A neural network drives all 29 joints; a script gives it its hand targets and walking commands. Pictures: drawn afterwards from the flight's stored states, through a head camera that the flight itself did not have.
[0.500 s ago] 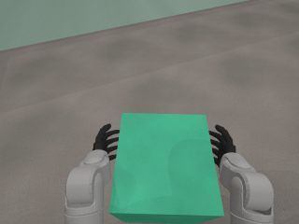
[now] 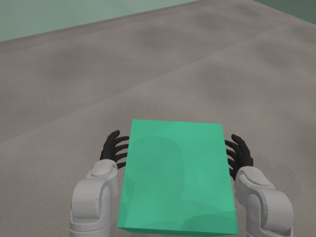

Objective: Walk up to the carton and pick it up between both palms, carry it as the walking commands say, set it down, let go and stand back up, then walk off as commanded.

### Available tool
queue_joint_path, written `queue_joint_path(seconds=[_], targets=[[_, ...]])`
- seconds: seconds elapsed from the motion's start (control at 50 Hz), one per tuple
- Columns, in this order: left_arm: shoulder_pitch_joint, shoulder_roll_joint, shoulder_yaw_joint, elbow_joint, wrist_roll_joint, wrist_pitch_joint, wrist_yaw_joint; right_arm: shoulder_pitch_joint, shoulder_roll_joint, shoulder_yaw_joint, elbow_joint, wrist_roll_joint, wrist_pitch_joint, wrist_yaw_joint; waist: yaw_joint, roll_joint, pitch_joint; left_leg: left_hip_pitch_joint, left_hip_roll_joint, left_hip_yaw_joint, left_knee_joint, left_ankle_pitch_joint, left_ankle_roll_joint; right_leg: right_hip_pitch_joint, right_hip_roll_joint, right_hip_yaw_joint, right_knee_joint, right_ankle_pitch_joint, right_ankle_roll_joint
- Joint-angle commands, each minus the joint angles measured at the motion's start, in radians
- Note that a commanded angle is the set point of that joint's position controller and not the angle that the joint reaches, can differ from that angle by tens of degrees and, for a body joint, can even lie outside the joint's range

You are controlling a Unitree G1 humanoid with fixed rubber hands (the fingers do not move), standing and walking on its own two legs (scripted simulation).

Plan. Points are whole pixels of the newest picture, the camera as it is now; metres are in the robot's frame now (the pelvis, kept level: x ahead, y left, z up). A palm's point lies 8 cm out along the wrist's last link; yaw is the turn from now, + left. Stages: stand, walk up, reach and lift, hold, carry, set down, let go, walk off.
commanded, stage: carry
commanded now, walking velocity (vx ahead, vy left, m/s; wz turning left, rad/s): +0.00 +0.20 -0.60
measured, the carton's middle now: (172, 183) +0.26 -0.01 +0.01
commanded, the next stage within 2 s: none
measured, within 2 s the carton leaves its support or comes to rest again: neither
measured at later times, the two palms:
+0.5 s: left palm (92, 46) +0.68 +0.27 +0.12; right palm (169, 74) +0.55 +0.01 +0.12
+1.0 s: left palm (69, 4) +0.93 +0.42 +0.15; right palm (128, 32) +0.81 +0.16 +0.12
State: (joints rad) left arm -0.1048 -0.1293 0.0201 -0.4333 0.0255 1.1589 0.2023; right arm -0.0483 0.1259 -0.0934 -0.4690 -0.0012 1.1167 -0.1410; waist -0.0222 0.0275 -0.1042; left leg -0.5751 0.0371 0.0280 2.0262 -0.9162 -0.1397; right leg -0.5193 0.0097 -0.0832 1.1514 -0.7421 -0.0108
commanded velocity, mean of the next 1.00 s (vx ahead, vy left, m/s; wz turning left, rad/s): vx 0.00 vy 0.04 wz -0.12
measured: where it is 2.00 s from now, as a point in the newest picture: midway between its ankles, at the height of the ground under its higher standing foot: (96, 169)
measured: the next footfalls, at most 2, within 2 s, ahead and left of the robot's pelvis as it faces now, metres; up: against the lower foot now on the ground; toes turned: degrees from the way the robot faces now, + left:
left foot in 0.12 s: +0.23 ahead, +0.20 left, +0.00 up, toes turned -2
right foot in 0.50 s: +0.37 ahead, +0.09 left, +0.00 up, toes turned -26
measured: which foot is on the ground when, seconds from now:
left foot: up 0.00-0.10, down 0.12-0.48, up 0.50-0.66, down 0.68-1.00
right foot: down 0.00-0.12, up 0.14-0.48, down 0.50-0.68, up 0.70-1.00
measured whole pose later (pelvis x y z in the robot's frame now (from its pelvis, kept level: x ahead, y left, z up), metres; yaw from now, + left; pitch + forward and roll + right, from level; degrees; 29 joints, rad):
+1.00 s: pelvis +0.61 +0.37 +0.06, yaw -23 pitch +1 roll -4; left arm -0.22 -0.14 0.06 -0.44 0.02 1.08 0.23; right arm -0.07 0.13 -0.04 -0.38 0.01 1.12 -0.20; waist 0.09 0.02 0.10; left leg -0.53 0.08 -0.03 0.91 -0.40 -0.02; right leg -0.38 0.04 0.01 1.13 -0.65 0.07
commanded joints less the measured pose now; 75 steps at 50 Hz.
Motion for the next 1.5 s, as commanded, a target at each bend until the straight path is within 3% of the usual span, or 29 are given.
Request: queue_joint_path(seconds=[0.0, 0.04, 0.06, 0.1, 0.16, 0.24, 0.28, 0.36, 0.4, 0.42, 0.44, 0.46, 0.48, 0.5, 0.52, 0.54, 0.56, 0.58, 0.62, 0.64, 0.66, 0.72, 0.82, 0.88, 1.02, 1.08, 1.14, 1.28, 1.48], targets=[[-0.419, -0.827, -0.585, -0.328, -0.267, -0.076, -0.083, -0.432, 0.733, 0.543, -0.253, 0.346, -0.048, 0.13, 0.113, 0.061, -0.078, -1.029, 0.083, -0.296, -0.417, -0.476, 0.051, 0.951, -0.337, 0.876, -0.39, 1.372, -0.18], [-0.492, -0.816, -0.668, -0.416, -0.306, -0.076, -0.081, -0.367, 0.708, 0.502, -0.221, 0.308, -0.056, 0.121, 0.051, 0.167, -0.268, -0.04, 0.139, -0.198, -1.326, 0.167, 0.086, 0.336, -0.247, 0.403, -0.408, 1.073, -0.025], [-0.497, -0.823, -0.691, -0.439, -0.306, -0.085, -0.077, -0.352, 0.728, 0.504, -0.205, 0.292, -0.066, 0.122, -0.006, 0.2, -0.436, 0.479, 0.09, -0.048, -1.624, 0.828, 0.046, 0.161, -0.118, 0.193, -0.155, 0.769, 0.051], [-0.57, -0.803, -0.729, -0.427, -0.337, -0.091, -0.098, -0.298, 0.78, 0.491, -0.131, 0.27, -0.083, 0.119, 0.022, 0.537, -0.594, 0.703, 0.346, -0.364, -1.411, 1.979, 0.1, -0.072, 0.066, 0.066, 0.408, 0.022, 0.162], [-0.527, -0.868, -0.747, -0.35, -0.357, -0.101, -0.117, -0.378, 0.789, 0.508, -0.233, 0.261, -0.102, 0.107, 0.007, 0.359, -0.439, 0.749, 0.322, -0.261, -1.348, 2.158, -0.019, -0.175, 0.015, 0.145, 0.499, 0.145, 0.117], [-0.523, -0.865, -0.768, -0.374, -0.395, -0.106, -0.162, -0.303, 0.825, 0.549, -0.21, 0.212, -0.102, 0.1, -0.012, 0.227, -0.33, 0.834, 0.314, -0.304, -1.336, 2.018, 0.13, -0.374, -0.03, 0.06, 0.428, 0.132, 0.069], [-0.503, -0.851, -0.729, -0.338, -0.381, -0.104, -0.17, -0.357, 0.817, 0.582, -0.26, 0.227, -0.102, 0.098, -0.024, 0.163, -0.286, 0.889, 0.293, -0.314, -1.362, 2.1, 0.105, -0.428, -0.014, 0.024, 0.38, 0.099, 0.059], [-0.433, -0.823, -0.624, -0.271, -0.328, -0.097, -0.16, -0.513, 0.799, 0.652, -0.353, 0.314, -0.085, 0.108, -0.019, 0.102, -0.206, 0.845, 0.229, -0.177, -1.472, 2.236, -0.077, -0.41, 0.038, -0.078, 0.3, 0.08, 0.021], [-0.465, -0.821, -0.602, -0.281, -0.298, -0.1, -0.138, -0.624, 0.795, 0.686, -0.406, 0.372, -0.074, 0.117, 0.017, 0.156, -0.158, 0.549, 0.086, 0.16, -1.474, 2.749, -0.352, -0.017, 0.121, -0.339, -0.136, -0.023, 0.009], [-0.41, -0.788, -0.579, -0.244, -0.265, -0.093, -0.128, -0.58, 0.77, 0.686, -0.369, 0.379, -0.061, 0.122, 0.076, 0.164, -0.165, 0.308, -0.012, 0.304, -1.105, 3.192, -0.591, 0.326, 0.138, -0.438, -0.511, 0.025, -0.025], [-0.302, -0.783, -0.546, -0.233, -0.245, -0.094, -0.126, -0.579, 0.777, 0.717, -0.377, 0.41, -0.056, 0.133, 0.205, -0.155, -0.3, -0.013, -0.106, 0.302, -0.21, 2.948, -0.672, 0.756, 0.001, -0.298, -0.803, 0.417, -0.193], [-0.341, -0.829, -0.506, -0.155, -0.217, -0.097, -0.115, -0.595, 0.795, 0.732, -0.316, 0.436, -0.036, 0.137, 0.195, -1.084, -0.446, -0.627, -0.079, -0.157, 0.83, -0.157, -0.386, 1.12, -0.592, 0.495, -0.56, 1.272, -0.453], [-0.181, -0.786, -0.496, -0.079, -0.191, -0.083, -0.111, -0.587, 0.762, 0.72, -0.312, 0.414, -0.051, 0.144, 0.171, -0.863, -0.542, -0.798, -0.005, -0.709, 0.666, -0.659, -0.104, 1.115, -0.597, 0.887, -0.362, 1.659, -0.417], [-0.469, -0.708, -0.461, -0.04, -0.199, -0.118, -0.09, -0.849, 0.651, 0.648, -0.276, 0.395, -0.078, 0.121, 0.157, -0.493, -0.4, -0.892, -0.031, -0.659, 0.445, -0.535, 0.001, 1.139, -0.484, 0.881, -0.395, 1.613, -0.373], [-0.26, -0.77, -0.528, -0.197, -0.21, -0.1, -0.083, -0.498, 0.678, 0.614, -0.256, 0.388, -0.048, 0.13, 0.139, -0.034, -0.326, -0.892, -0.03, -0.494, 0.135, -0.395, 0.035, 0.981, -0.472, 0.865, -0.391, 1.345, -0.305], [-0.366, -0.8, -0.569, -0.257, -0.195, -0.084, -0.065, -0.422, 0.695, 0.567, -0.208, 0.369, -0.041, 0.137, 0.115, 0.177, -0.256, -0.81, 0.089, -0.535, -0.175, -0.349, 0.095, 0.81, -0.527, 0.828, -0.401, 0.985, -0.223], [-0.488, -0.78, -0.602, -0.314, -0.204, -0.07, -0.071, -0.419, 0.687, 0.55, -0.161, 0.353, -0.033, 0.145, 0.059, 0.329, -0.194, -0.576, 0.187, -0.435, -0.731, -0.204, 0.12, 0.586, -0.461, 0.626, -0.432, 0.838, -0.136], [-0.612, -0.738, -0.635, -0.323, -0.23, -0.07, -0.069, -0.474, 0.665, 0.524, -0.115, 0.302, -0.032, 0.13, 0.034, 0.244, -0.284, -0.083, 0.131, -0.195, -1.14, 0.082, 0.089, 0.341, -0.333, 0.264, -0.449, 0.886, -0.057], [-0.546, -0.745, -0.668, -0.397, -0.245, -0.058, -0.069, -0.226, 0.724, 0.496, -0.016, 0.249, -0.023, 0.13, -0.016, 0.117, -0.373, 0.523, -0.049, 0.148, -1.474, 0.777, 0.05, 0.034, -0.154, -0.042, -0.261, 0.529, 0.024], [-0.588, -0.748, -0.663, -0.383, -0.261, -0.061, -0.071, -0.268, 0.757, 0.483, -0.018, 0.267, -0.039, 0.129, -0.03, 0.33, -0.393, 0.558, 0.031, -0.01, -1.389, 1.071, 0.066, -0.072, -0.098, -0.056, -0.025, 0.163, 0.071], [-0.549, -0.755, -0.658, -0.329, -0.266, -0.053, -0.079, -0.328, 0.737, 0.477, -0.022, 0.265, -0.034, 0.123, 0.015, 0.662, -0.424, 0.462, 0.289, -0.447, -1.526, 1.684, 0.12, -0.058, 0.037, 0.004, 0.209, 0.062, 0.127], [-0.534, -0.811, -0.653, -0.152, -0.275, -0.042, -0.096, -0.494, 0.735, 0.517, -0.093, 0.232, -0.035, 0.093, 0.035, 0.298, -0.396, 0.53, 0.31, -0.539, -1.467, 1.85, 0.141, 0.034, 0.022, 0.112, 0.221, 0.09, 0.123], [-0.446, -0.94, -0.691, -0.02, -0.321, -0.039, -0.148, -0.596, 0.727, 0.529, -0.273, 0.207, -0.099, 0.082, 0.024, 0.297, -0.453, 0.621, 0.262, -0.456, -1.447, 1.485, 0.216, -0.016, -0.016, 0.116, 0.022, 0.127, 0.078], [-0.375, -0.979, -0.686, -0.064, -0.353, -0.052, -0.188, -0.586, 0.775, 0.588, -0.378, 0.224, -0.108, 0.091, 0.019, 0.159, -0.441, 0.662, 0.272, -0.43, -1.448, 1.643, 0.234, -0.032, -0.024, 0.12, -0.008, 0.167, 0.065], [-0.397, -0.886, -0.576, 0.01, -0.315, -0.023, -0.201, -0.71, 0.745, 0.658, -0.365, 0.262, -0.049, 0.077, 0.033, 0.202, -0.372, 0.594, 0.247, -0.351, -1.453, 1.612, 0.304, 0.074, 0.004, 0.07, -0.408, 0.203, 0.035], [-0.42, -0.889, -0.551, 0.026, -0.303, -0.017, -0.198, -0.757, 0.758, 0.679, -0.337, 0.286, -0.032, 0.084, 0.036, 0.181, -0.456, 0.462, 0.129, -0.176, -1.312, 1.485, 0.206, 0.375, -0.06, 0.091, -0.545, 0.75, -0.027], [-0.298, -0.904, -0.535, 0.024, -0.277, -0.002, -0.201, -0.736, 0.799, 0.718, -0.363, 0.312, -0.004, 0.094, 0.031, -0.187, -0.417, 0.144, 0.018, -0.044, -1.212, 0.522, 0.159, 0.581, -0.295, 0.231, -0.465, 1.763, -0.162], [-0.278, -0.895, -0.457, 0.053, -0.247, 0.024, -0.197, -0.794, 0.816, 0.726, -0.351, 0.347, 0.038, 0.102, 0.036, -0.042, -0.427, 0.374, 0.125, -0.124, -1.292, 1.371, 0.219, 0.375, -0.147, 0.103, -0.366, 1.188, -0.051], [-0.443, -0.865, -0.462, 0.128, -0.254, 0.046, -0.206, -0.844, 0.781, 0.642, -0.189, 0.285, 0.063, 0.102, 0.031, -0.004, -0.301, 0.314, 0.109, -0.129, -1.413, 1.047, 0.202, 0.26, -0.134, 0.144, -0.501, 0.798, -0.061]])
